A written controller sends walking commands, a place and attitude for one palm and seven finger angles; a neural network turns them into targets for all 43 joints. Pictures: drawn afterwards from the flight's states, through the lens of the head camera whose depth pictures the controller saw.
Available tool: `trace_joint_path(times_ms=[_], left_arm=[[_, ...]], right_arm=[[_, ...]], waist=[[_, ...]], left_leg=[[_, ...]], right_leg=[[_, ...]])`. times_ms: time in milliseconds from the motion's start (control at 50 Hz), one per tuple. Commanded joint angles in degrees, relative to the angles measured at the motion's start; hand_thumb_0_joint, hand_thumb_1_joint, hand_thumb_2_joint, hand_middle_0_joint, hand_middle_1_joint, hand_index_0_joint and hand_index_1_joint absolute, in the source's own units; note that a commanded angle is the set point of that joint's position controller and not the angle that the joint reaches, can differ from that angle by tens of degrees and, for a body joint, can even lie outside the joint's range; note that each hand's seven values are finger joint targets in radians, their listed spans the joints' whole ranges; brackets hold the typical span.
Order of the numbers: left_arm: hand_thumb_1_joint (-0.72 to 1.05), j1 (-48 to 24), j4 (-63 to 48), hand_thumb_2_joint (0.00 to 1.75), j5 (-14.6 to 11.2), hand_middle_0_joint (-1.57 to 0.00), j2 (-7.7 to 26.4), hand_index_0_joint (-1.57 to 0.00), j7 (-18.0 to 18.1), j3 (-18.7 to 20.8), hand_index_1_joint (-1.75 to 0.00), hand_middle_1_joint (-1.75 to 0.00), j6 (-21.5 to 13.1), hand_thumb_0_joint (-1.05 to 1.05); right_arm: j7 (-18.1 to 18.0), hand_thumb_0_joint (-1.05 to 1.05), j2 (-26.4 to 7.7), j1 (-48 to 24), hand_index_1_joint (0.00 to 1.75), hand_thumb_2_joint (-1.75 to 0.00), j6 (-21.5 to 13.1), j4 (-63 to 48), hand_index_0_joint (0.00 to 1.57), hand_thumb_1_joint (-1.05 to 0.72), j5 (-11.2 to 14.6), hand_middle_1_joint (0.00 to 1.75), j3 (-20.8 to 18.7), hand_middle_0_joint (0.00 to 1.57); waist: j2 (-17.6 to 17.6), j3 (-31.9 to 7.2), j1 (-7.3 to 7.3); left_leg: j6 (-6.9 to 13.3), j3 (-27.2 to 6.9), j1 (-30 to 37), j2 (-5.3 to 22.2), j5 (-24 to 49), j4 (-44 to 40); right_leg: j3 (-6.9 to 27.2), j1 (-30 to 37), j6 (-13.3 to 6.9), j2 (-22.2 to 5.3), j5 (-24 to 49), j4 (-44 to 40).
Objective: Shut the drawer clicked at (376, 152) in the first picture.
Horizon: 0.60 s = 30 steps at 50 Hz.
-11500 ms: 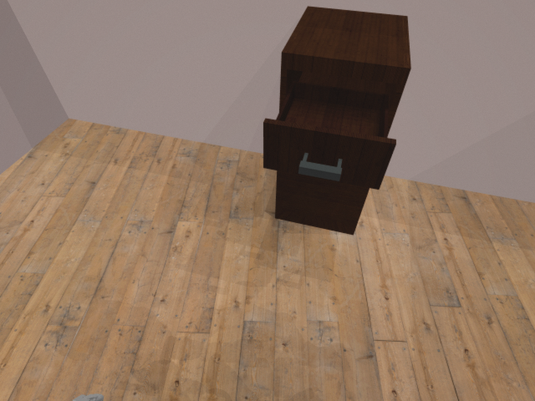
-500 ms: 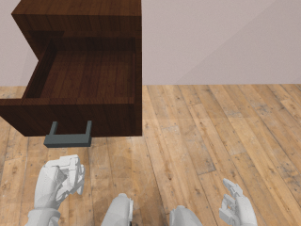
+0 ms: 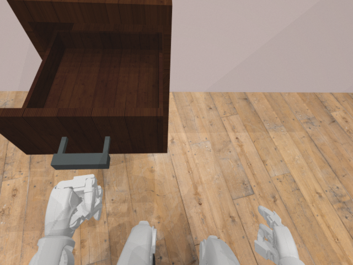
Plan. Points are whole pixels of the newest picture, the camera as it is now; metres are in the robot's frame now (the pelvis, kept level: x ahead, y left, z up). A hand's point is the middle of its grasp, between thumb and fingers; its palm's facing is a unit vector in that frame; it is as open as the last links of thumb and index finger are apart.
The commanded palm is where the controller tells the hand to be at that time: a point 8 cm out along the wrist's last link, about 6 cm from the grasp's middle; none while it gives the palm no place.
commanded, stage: bring the fist close to the handle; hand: left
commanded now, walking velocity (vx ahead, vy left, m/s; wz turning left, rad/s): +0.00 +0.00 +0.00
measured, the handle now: (83, 151) +0.34 +0.23 +0.04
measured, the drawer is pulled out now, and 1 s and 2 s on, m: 0.29 0.26 0.12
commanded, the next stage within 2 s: push the drawer shut in 0.04 s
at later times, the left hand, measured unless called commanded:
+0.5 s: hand (101, 189) +0.26 +0.17 +0.04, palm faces +0.06 -1.00 -0.05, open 3.2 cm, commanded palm +0.25 +0.22 +0.04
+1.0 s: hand (101, 171) +0.30 +0.18 +0.03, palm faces +0.07 -1.00 -0.06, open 2.9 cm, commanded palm +0.31 +0.23 +0.04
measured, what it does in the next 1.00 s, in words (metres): stands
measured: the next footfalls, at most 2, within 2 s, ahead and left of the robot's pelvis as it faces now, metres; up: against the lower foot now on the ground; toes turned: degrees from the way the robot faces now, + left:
none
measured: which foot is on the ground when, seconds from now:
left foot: down 0.00-1.00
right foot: down 0.00-1.00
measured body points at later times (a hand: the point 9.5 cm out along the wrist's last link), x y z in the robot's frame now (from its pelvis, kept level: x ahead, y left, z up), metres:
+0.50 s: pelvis +0.00 +0.00 +0.00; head +0.09 +0.02 +0.44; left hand +0.25 +0.22 +0.04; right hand +0.18 -0.24 -0.09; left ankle +0.05 +0.11 -0.61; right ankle +0.00 -0.12 -0.61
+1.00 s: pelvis -0.02 -0.01 +0.00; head +0.07 +0.01 +0.44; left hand +0.29 +0.23 +0.04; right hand +0.15 -0.25 -0.10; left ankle +0.05 +0.11 -0.61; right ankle +0.00 -0.12 -0.61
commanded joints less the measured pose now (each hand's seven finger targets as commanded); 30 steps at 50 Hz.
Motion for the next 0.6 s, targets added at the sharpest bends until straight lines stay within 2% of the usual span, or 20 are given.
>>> trace_joint_path(times_ms=[0, 40, 100, 120, 140, 180, 220, 240, 260, 280, 320, 360, 420, 440, 480, 520, 580], left_arm=[[0.90, 1.04, -13.31, 0.90, -0.72, -1.40, 4.34, -1.40, 0.24, 2.38, -1.60, -1.60, -4.19, 0.00], [0.90, 2.02, -13.94, 0.90, -0.63, -1.40, 4.20, -1.40, 0.51, 2.34, -1.60, -1.60, -4.17, 0.00], [0.90, 1.19, -12.33, 0.90, -0.07, -1.40, 3.32, -1.40, 0.81, 1.27, -1.60, -1.60, -3.91, 0.00], [0.90, 1.21, -12.68, 0.90, -0.02, -1.40, 3.48, -1.40, 0.89, 1.43, -1.60, -1.60, -4.13, 0.00], [0.90, -0.35, -12.62, 0.90, -0.04, -1.40, 3.53, -1.40, 0.89, 1.08, -1.60, -1.60, -4.25, 0.00], [0.90, -4.34, -11.93, 0.90, 0.40, -1.40, 5.18, -1.40, 1.24, 2.13, -1.60, -1.60, -4.68, 0.00], [0.90, -5.87, -11.70, 0.90, 0.11, -1.40, 4.69, -1.40, 1.07, 2.05, -1.60, -1.60, -5.10, 0.00], [0.90, -7.25, -11.10, 0.90, 0.09, -1.40, 5.02, -1.40, 0.97, 2.20, -1.60, -1.60, -5.10, 0.00], [0.90, -7.58, -10.51, 0.90, -0.32, -1.40, 5.14, -1.40, 0.85, 2.76, -1.60, -1.60, -4.98, 0.00], [0.90, -8.17, -10.09, 0.90, -0.17, -1.40, 5.86, -1.40, 0.71, 3.00, -1.60, -1.60, -4.69, 0.00], [0.90, -8.31, -10.35, 0.90, -0.58, -1.40, 5.49, -1.40, 0.30, 2.82, -1.60, -1.60, -3.94, 0.00], [0.90, -8.49, -8.06, 0.90, -0.96, -1.40, 5.81, -1.40, 0.09, 3.60, -1.60, -1.60, -2.60, 0.00], [0.90, -12.76, -6.74, 0.90, -0.89, -1.40, 6.44, -1.40, 0.02, 4.11, -1.60, -1.60, -1.81, 0.00], [0.90, -15.05, -6.45, 0.90, -0.97, -1.40, 6.10, -1.40, 0.07, 3.58, -1.60, -1.60, -1.95, 0.00], [0.90, -17.60, -5.94, 0.90, -0.90, -1.40, 7.50, -1.40, 0.39, 4.86, -1.60, -1.60, -2.83, 0.00], [0.90, -20.19, -5.13, 0.90, -0.85, -1.40, 6.61, -1.40, 0.37, 3.85, -1.60, -1.60, -3.60, 0.00], [0.90, -22.91, -3.94, 0.90, -0.98, -1.40, 7.84, -1.40, 0.22, 4.95, -1.60, -1.60, -4.78, 0.00]], right_arm=[[-0.66, 0.00, -7.70, -1.45, 0.30, -0.90, -2.48, -8.45, 0.20, -0.90, 0.11, 0.30, -3.42, 0.20], [-0.54, 0.00, -7.62, -1.69, 0.30, -0.90, -2.23, -8.75, 0.20, -0.90, 0.19, 0.30, -3.53, 0.20], [-0.55, 0.00, -7.67, -1.61, 0.30, -0.90, -1.83, -8.70, 0.20, -0.90, 0.07, 0.30, -3.39, 0.20], [-0.57, 0.00, -7.66, -1.58, 0.30, -0.90, -1.81, -8.72, 0.20, -0.90, 0.14, 0.30, -3.42, 0.20], [-0.54, 0.00, -7.74, -1.61, 0.30, -0.90, -1.88, -8.65, 0.20, -0.90, 0.01, 0.30, -3.24, 0.20], [-0.83, 0.00, -8.16, -1.16, 0.30, -0.90, -1.84, -8.10, 0.20, -0.90, -0.14, 0.30, -3.11, 0.20], [-0.85, 0.00, -8.10, -1.24, 0.30, -0.90, -2.10, -7.99, 0.20, -0.90, -0.21, 0.30, -2.98, 0.20], [-0.89, 0.00, -8.31, -0.97, 0.30, -0.90, -2.09, -7.72, 0.20, -0.90, -0.13, 0.30, -2.95, 0.20], [-0.89, 0.00, -8.38, -0.92, 0.30, -0.90, -2.09, -7.63, 0.20, -0.90, -0.15, 0.30, -2.97, 0.20], [-0.97, 0.00, -8.63, -0.78, 0.30, -0.90, -2.02, -7.68, 0.20, -0.90, -0.02, 0.30, -2.98, 0.20], [-0.82, 0.00, -8.54, -0.70, 0.30, -0.90, -1.97, -7.46, 0.20, -0.90, 0.01, 0.30, -2.93, 0.20], [-0.80, 0.00, -8.72, -0.60, 0.30, -0.90, -1.56, -7.31, 0.20, -0.90, 0.18, 0.30, -2.94, 0.20], [-0.94, 0.00, -9.00, -0.53, 0.30, -0.90, -1.12, -6.88, 0.20, -0.90, 0.34, 0.30, -2.89, 0.20], [-0.95, 0.00, -8.97, -0.57, 0.30, -0.90, -1.21, -6.35, 0.20, -0.90, 0.27, 0.30, -2.73, 0.20], [-1.28, 0.00, -9.19, -0.46, 0.30, -0.90, -1.47, -5.59, 0.20, -0.90, 0.15, 0.30, -2.80, 0.20], [-1.20, 0.00, -9.06, -0.51, 0.30, -0.90, -1.60, -5.05, 0.20, -0.90, 0.08, 0.30, -2.67, 0.20], [-1.49, 0.00, -9.35, -0.47, 0.30, -0.90, -1.90, -4.07, 0.20, -0.90, 0.05, 0.30, -2.88, 0.20]], waist=[[3.09, -16.26, 0.27], [2.99, -15.94, 0.34], [1.37, -13.87, -0.70], [1.66, -13.92, -0.57], [2.36, -13.52, -0.95], [1.57, -13.11, -1.69], [3.41, -14.61, -1.10], [2.82, -14.33, -1.58], [2.30, -15.13, -1.13], [2.50, -15.42, -1.23], [4.27, -17.90, -0.49], [2.01, -17.11, -0.78], [2.41, -15.69, -1.48], [2.25, -15.35, -2.02], [1.90, -15.20, -2.19], [2.98, -15.06, -2.48], [2.83, -16.07, -2.70]], left_leg=[[0.73, -1.95, 19.38, -1.28, 12.78, -12.08], [0.69, -1.84, 19.48, -1.21, 13.13, -12.17], [0.77, -2.17, 18.21, -1.21, 11.44, -11.99], [0.74, -2.05, 18.10, -1.28, 10.79, -11.97], [0.76, -2.03, 17.58, -1.40, 10.05, -11.71], [0.92, -2.29, 16.69, -1.30, 8.74, -11.17], [0.82, -1.99, 17.29, -1.50, 8.80, -10.94], [0.80, -2.08, 17.60, -1.41, 8.75, -11.04], [0.83, -1.98, 17.53, -1.47, 8.97, -11.07], [0.92, -2.20, 17.89, -1.33, 9.67, -11.18], [0.80, -1.82, 19.66, -1.40, 11.88, -11.43], [0.99, -1.39, 18.83, -1.40, 12.50, -11.37], [1.03, -1.34, 18.54, -1.29, 11.34, -11.55], [1.10, -1.39, 18.11, -1.38, 10.73, -11.37], [1.17, -1.61, 17.71, -1.24, 10.23, -11.03], [1.05, -1.55, 18.20, -1.40, 9.50, -11.22], [1.18, -1.53, 18.39, -1.33, 9.30, -10.74]], right_leg=[[0.82, 4.72, -1.21, 1.67, 13.62, -10.93], [0.75, 4.92, -1.20, 1.70, 14.03, -10.97], [0.54, 3.59, -1.00, 1.85, 12.78, -11.05], [0.65, 3.64, -1.05, 1.87, 12.27, -11.12], [0.82, 3.18, -1.02, 1.79, 11.81, -11.16], [0.92, 1.97, -1.00, 1.90, 10.71, -10.90], [1.21, 2.15, -1.12, 1.71, 10.63, -10.83], [1.09, 1.83, -1.09, 1.72, 10.82, -11.00], [1.24, 2.80, -1.09, 1.75, 10.90, -11.19], [1.23, 2.69, -1.15, 1.88, 11.32, -11.06], [1.35, 4.27, -1.23, 1.61, 13.22, -11.26], [1.68, 5.67, -0.98, 1.69, 14.38, -12.18], [1.69, 4.83, -0.85, 1.71, 13.46, -12.57], [1.83, 4.74, -0.79, 1.69, 13.00, -12.76], [1.89, 3.87, -0.84, 1.81, 12.26, -12.47], [1.85, 3.40, -0.90, 1.64, 11.70, -12.66], [2.21, 2.73, -0.87, 1.69, 11.32, -12.59]])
